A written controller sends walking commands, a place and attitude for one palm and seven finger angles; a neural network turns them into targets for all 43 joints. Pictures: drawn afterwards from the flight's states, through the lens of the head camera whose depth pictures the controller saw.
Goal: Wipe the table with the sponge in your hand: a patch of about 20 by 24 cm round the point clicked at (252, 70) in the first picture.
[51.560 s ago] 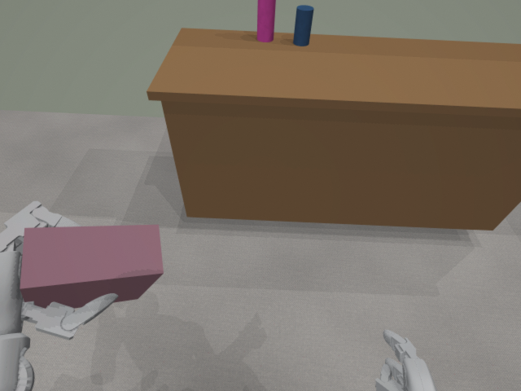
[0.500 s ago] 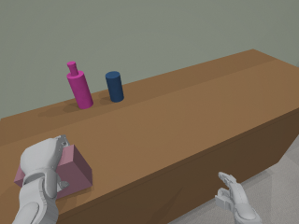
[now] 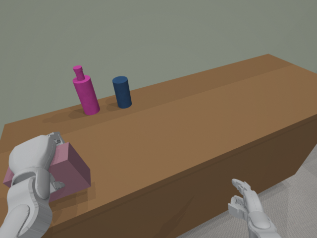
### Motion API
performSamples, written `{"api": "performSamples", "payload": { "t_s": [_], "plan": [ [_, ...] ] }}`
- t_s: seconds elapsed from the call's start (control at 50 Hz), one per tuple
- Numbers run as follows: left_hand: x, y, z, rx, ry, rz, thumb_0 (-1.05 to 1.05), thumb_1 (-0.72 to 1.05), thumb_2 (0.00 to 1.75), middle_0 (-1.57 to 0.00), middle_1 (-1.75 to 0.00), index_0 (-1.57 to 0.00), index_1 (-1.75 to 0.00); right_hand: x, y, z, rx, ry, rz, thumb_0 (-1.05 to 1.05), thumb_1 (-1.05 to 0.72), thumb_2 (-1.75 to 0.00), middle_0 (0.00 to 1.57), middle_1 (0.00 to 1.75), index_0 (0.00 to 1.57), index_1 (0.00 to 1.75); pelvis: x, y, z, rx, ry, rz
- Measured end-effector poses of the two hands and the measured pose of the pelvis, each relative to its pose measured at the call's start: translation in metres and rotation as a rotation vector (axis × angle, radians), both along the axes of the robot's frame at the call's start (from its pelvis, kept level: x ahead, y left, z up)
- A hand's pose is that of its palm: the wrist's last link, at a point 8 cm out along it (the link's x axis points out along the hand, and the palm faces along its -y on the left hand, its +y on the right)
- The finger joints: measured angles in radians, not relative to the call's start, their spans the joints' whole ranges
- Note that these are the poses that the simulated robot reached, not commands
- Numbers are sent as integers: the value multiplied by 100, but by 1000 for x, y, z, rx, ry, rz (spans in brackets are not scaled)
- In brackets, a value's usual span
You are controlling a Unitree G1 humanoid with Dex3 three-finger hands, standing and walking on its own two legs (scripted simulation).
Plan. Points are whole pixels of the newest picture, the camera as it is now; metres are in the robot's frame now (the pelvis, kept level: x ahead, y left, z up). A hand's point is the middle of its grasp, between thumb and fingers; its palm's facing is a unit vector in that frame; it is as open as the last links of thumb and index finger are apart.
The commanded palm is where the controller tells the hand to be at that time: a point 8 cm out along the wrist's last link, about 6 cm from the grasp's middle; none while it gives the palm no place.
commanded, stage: lift the sponge slowly off the table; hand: left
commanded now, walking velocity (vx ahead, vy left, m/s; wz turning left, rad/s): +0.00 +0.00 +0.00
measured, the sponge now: (57, 179) +0.21 +0.31 +0.06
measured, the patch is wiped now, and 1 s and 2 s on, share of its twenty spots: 1.00 1.00 1.00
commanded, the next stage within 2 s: bring the sponge back beside the body in 0.96 s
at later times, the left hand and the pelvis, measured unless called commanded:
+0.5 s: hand (49, 151) +0.22 +0.30 +0.16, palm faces +0.20 -0.14 -0.97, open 10.0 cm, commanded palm +0.18 +0.30 +0.23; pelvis -0.01 +0.00 +0.00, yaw +0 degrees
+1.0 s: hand (43, 139) +0.23 +0.30 +0.18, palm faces +0.26 -0.15 -0.95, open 10.0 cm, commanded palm +0.18 +0.30 +0.25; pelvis -0.01 +0.00 +0.00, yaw +0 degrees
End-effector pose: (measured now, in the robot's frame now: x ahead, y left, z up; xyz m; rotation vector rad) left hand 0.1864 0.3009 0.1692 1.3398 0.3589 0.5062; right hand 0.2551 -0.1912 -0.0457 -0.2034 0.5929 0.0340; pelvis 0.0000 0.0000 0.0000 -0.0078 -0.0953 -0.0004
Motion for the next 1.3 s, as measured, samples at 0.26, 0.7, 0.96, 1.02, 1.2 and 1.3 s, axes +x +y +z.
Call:
{"api": "performSamples", "payload": {
  "t_s": [0.26,0.7,0.96,1.02,1.2,1.3],
  "plan": [
    [12,-8,19,28,-21,-53,-2,-52,106,-71,-135,-78,-134,-13,1,-5,16,-4,-11,1,-90,-90,20,30,20,30,-10,-2,0,5,-2,2],
    [1,-2,47,25,-95,-40,-2,-52,106,-71,-135,-78,-134,-8,-2,0,7,-30,-10,1,-90,-90,20,30,20,30,-14,-3,-1,5,-4,-1],
    [14,1,63,20,-128,-51,-2,-52,106,-71,-135,-78,-134,-6,12,5,28,-47,2,1,-90,-90,20,30,20,30,-15,1,0,4,4,-3],
    [13,-1,62,8,-128,-59,-2,-52,106,-71,-135,-78,-134,-7,12,3,31,-41,1,1,-90,-90,20,30,20,30,-14,4,0,3,8,-4],
    [8,7,48,-12,-87,-47,-2,-52,106,-71,-135,-78,-134,-10,12,-2,7,-8,0,1,-90,-90,20,30,20,30,-13,8,-1,0,10,-6],
    [3,4,44,-24,-95,-60,-2,-52,106,-71,-135,-78,-134,-8,15,-2,8,-14,2,1,-90,-90,20,30,20,30,-12,11,0,-2,5,-4]
  ]
}}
